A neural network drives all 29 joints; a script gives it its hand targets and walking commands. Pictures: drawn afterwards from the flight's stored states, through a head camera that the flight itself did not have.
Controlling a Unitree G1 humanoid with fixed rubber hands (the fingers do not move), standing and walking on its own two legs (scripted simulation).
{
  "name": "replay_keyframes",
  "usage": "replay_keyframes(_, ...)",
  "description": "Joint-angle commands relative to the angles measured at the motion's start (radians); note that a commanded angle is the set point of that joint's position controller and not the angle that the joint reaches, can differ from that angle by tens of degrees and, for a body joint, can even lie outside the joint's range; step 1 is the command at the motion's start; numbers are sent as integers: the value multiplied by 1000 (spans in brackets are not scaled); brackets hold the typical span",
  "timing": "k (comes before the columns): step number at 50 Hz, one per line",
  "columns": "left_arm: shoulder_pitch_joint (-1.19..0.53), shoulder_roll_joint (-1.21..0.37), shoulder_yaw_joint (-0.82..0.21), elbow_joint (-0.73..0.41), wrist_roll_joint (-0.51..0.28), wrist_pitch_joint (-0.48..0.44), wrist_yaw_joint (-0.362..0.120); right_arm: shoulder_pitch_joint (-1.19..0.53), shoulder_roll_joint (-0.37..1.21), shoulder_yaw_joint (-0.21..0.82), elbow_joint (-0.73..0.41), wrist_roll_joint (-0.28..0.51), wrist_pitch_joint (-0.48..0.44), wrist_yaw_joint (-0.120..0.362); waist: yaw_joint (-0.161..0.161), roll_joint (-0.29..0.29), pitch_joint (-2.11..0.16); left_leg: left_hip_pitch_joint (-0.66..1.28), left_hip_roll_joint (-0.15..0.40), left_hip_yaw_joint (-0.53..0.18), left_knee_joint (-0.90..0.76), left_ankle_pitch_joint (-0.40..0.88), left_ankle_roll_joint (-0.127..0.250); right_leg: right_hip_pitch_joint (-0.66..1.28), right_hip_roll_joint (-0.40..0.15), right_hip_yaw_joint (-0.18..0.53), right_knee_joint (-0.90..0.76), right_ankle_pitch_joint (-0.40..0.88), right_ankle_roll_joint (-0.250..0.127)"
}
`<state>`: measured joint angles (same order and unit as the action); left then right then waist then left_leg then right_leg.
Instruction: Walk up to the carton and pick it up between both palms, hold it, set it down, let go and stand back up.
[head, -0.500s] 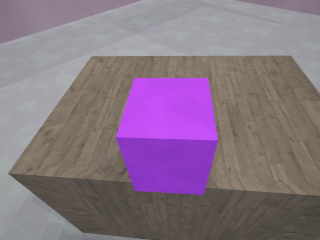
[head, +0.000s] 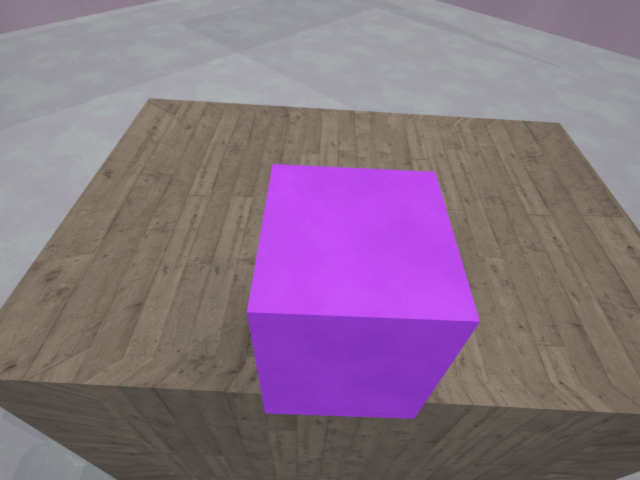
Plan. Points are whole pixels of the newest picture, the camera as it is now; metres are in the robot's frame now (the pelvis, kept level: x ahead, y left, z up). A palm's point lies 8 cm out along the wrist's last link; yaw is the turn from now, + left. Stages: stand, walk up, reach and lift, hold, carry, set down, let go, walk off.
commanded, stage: walk up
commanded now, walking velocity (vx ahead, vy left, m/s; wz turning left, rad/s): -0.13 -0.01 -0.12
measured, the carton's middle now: (346, 297) +0.34 -0.03 +0.07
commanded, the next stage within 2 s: none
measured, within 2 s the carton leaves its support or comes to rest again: neither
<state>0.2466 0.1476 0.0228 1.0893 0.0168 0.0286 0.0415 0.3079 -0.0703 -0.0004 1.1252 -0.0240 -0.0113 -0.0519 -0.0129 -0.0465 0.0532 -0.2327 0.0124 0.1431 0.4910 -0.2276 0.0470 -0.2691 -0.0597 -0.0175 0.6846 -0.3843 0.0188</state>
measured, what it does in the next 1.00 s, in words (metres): steps on the spot: right foot, then left foot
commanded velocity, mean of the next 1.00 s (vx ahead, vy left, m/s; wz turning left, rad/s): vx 0.03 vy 0.00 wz -0.01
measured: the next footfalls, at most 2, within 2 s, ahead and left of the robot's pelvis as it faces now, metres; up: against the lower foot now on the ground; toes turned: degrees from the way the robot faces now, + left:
right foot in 0.04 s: +0.04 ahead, -0.13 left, +0.00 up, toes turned -4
left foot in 0.38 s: -0.08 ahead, +0.10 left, +0.00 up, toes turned +3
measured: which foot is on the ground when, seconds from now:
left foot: down 0.00-0.10, up 0.12-0.36, down 0.38-1.00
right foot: up 0.00-0.02, down 0.04-0.40, up 0.42-0.70, down 0.72-1.00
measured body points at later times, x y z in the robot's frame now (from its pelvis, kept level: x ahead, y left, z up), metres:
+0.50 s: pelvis -0.06 +0.03 +0.01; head -0.07 +0.06 +0.46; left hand -0.04 +0.25 -0.17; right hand -0.06 -0.19 -0.14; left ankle -0.12 +0.10 -0.74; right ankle -0.02 -0.13 -0.72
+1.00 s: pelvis -0.04 +0.01 -0.01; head -0.06 -0.01 +0.44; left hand -0.02 +0.22 -0.16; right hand -0.15 -0.19 -0.17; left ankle -0.12 +0.10 -0.74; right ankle -0.05 -0.09 -0.74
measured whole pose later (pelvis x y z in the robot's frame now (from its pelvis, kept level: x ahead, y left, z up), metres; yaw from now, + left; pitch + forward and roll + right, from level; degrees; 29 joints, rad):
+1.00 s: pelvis -0.04 +0.01 -0.01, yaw -2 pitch -1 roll +1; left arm 0.31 0.12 0.02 1.13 0.03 -0.02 0.02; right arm 0.50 -0.13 -0.02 1.16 -0.02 -0.03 -0.04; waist -0.04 0.02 -0.03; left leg -0.06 -0.04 0.09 0.48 -0.40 0.05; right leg -0.24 -0.05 -0.11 0.60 -0.32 0.00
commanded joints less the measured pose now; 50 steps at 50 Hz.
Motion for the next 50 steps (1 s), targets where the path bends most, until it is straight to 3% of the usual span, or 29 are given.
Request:
replay_keyframes(1, 151, 58, 13, -22, 2, -7, 7, -6, -222, -58, -66, 6, 10, -20, 41, 126, -7, -38, 257, -142, -5, 371, 63, 17, -6, -5, -170, 244, 9)
replay_keyframes(3, 84, 110, 24, -53, 19, -9, 6, 64, -151, -54, -66, 13, 30, -21, -25, -66, -13, -178, 184, -109, 74, 71, -4, 81, -107, 113, -205, 431, -23)
replay_keyframes(4, 60, 139, 28, -68, 10, -7, 5, 72, -97, -41, -72, 16, 42, -21, -11, -233, -3, -130, 88, -34, 175, -77, -37, -7, -187, 198, -295, 485, -89)
replay_keyframes(5, 66, 103, 20, -82, 10, -9, 8, 35, -103, -44, -70, 17, 55, -24, 29, -226, 17, -87, 24, -28, 309, -184, -50, -97, -252, 275, -348, 502, -149)
replay_keyframes(7, 46, 117, 29, -110, 15, -11, 17, -6, -125, -58, -89, 11, 68, -13, 45, -180, -9, -149, -2, -62, 520, -336, -50, -88, -291, 277, -373, 541, -212)
replay_keyframes(9, 31, 172, 46, -114, 14, -4, 28, -8, -113, -64, -112, 5, 74, 1, 37, -171, -23, -183, -6, -108, 665, -344, -49, -96, -296, 249, -359, 593, -252)
replay_keyframes(11, 2, 156, 43, -119, 16, 0, 30, 12, -100, -59, -117, 3, 67, 10, 5, -98, -55, -139, -7, -133, 667, -287, -42, -130, -209, 168, -352, 492, -219)
replay_keyframes(13, -30, 121, 34, -122, 21, 0, 25, 12, -71, -44, -119, -4, 55, 16, -5, -43, -89, -102, 4, -118, 452, -262, -30, -80, -165, 186, -403, 182, -200)
replay_keyframes(14, -30, 118, 32, -103, 27, -5, 19, 37, -43, -36, -105, -5, 50, 16, -13, -84, -108, -71, -5, -99, 308, -282, -32, -50, -162, 192, -426, 47, -189)
replay_keyframes(17, 3, 141, 42, -74, 15, 2, 13, 100, -71, -34, -76, 7, 26, 4, -11, -64, -88, 65, -11, -96, -131, -127, -11, -8, -134, 172, -327, 112, -164)
replay_keyframes(18, 72, 121, 42, -45, 11, 4, 4, 106, -103, -34, -71, 5, 11, 1, 14, 11, -60, 123, 42, -170, -278, -18, -16, -36, -90, 142, -263, 131, -134)
replay_keyframes(20, 167, 34, 23, -26, -3, 4, -9, 97, -189, -45, -100, 2, -5, 6, 61, 260, -42, 207, 311, -458, -341, 8, 20, -241, 21, -9, -124, -42, -45)
replay_keyframes(21, 44, 53, 27, -61, -8, 8, -1, 83, -216, -37, -77, 6, -4, 9, 18, 406, 55, -52, 296, -438, -320, 21, 58, -112, 13, 20, -173, -23, -28)
replay_keyframes(22, -22, 86, 31, -72, -17, 7, -10, 38, -132, -15, -89, 1, -13, 9, 10, 334, 126, -85, 263, -404, -317, 138, 29, -80, -2, 43, -126, 11, -28)
replay_keyframes(24, 35, 63, 30, -23, -19, 4, -20, -17, -112, -9, -97, -4, -20, -1, 52, 173, 128, 70, 181, -223, -260, 369, 0, -165, 62, 0, -34, 55, -28)
replay_keyframes(26, 64, 21, 21, 12, -1, 6, -18, 82, -110, -5, -59, 8, -29, -2, 23, 128, 62, 77, 169, -199, -215, 452, 1, -102, 52, -8, -13, 83, -23)
replay_keyframes(27, 49, 4, 10, 9, -1, 2, -16, 129, -90, 1, -41, 14, -34, 2, 4, 133, 42, 103, 171, -217, -205, 515, -5, -89, 42, 0, -27, 81, -22)
replay_keyframes(30, 87, 3, -2, 33, -7, -1, -6, 104, -89, 8, -50, 6, -37, -1, 25, 206, 17, 161, 182, -211, -172, 563, 31, -92, 34, -2, -44, 53, -4)
replay_keyframes(31, 68, 13, -6, 31, -6, -2, -2, 122, -101, 9, -35, 11, -32, -4, 3, 212, 6, 155, 189, -218, -164, 556, 47, -57, 17, -7, -66, 46, 2)
replay_keyframes(35, 103, 29, -17, 58, -11, -17, 5, 142, -109, 4, -23, 12, -34, -5, 21, 105, -20, 145, 203, -261, -126, 607, 70, 100, -5, 33, -276, 236, -6)
replay_keyframes(36, 129, 48, -15, 70, -9, -21, 7, 142, -113, 2, -28, 15, -36, -1, 20, 114, -32, 101, 184, -253, -131, 517, 54, 171, -27, 53, -279, 323, -14)
replay_keyframes(37, 156, 77, -9, 84, -5, -24, 7, 150, -121, -7, -33, 10, -42, 4, 15, 75, -65, 102, 172, -263, -166, 247, 48, 213, -26, 39, -269, 257, -19)
replay_keyframes(38, 156, 84, 1, 87, 1, -21, 0, 220, -151, -24, -30, 7, -35, 14, -19, 7, -70, 106, 156, -291, -212, -319, 62, 139, 2, 10, -178, -16, -25)
replay_keyframes(39, 92, 63, -2, 81, 7, -14, -8, 226, -173, -33, -15, 3, -23, 16, -33, 8, 31, 76, 175, -333, -262, -530, 75, 24, 30, -27, -133, -120, -26)
replay_keyframes(41, 13, -18, -21, 24, 18, -26, -22, 244, -190, -42, 2, 6, -12, 16, -47, 117, 170, 56, 246, -417, -327, -620, 109, -174, 21, -59, -51, -96, -26)
replay_keyframes(45, 3, -14, -7, -17, 14, -65, -31, 248, -135, -33, 14, 3, -23, 17, -41, 131, 248, -7, 308, -446, -324, -391, 127, -182, -20, -77, -32, 4, -9)
replay_keyframes(48, 100, -16, -8, -9, 9, -84, -32, 223, -138, -33, 15, 7, -29, 15, 29, 104, 198, -129, 208, -309, -224, -276, 82, 32, -17, -73, -158, 54, -23)
replay_keyframes(49, 159, -22, -13, 13, 0, -87, -24, 180, -98, -17, 16, 12, -33, 13, 71, 52, 169, -172, 148, -207, -133, 64, 50, 169, -48, -28, -261, 240, -37)
replay_keyframes(50, 210, -2, -10, 41, -7, -90, -9, 145, -74, -5, -1, 17, -42, 15, 75, -26, 147, -180, 118, -161, -48, 357, 7, 247, -111, 38, -242, 672, -49)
